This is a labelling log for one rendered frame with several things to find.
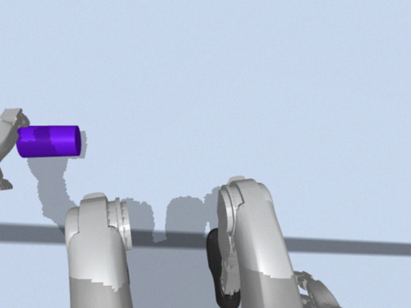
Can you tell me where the left robot hand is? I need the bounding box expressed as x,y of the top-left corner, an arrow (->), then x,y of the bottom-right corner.
0,108 -> 30,191

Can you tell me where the right robot hand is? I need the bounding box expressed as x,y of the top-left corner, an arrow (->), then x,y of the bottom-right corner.
293,271 -> 340,308

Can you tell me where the can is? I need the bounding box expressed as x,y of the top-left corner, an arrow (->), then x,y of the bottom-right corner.
16,126 -> 81,158

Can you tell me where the right robot foot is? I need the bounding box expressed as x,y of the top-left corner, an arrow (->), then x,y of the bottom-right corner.
206,228 -> 241,308

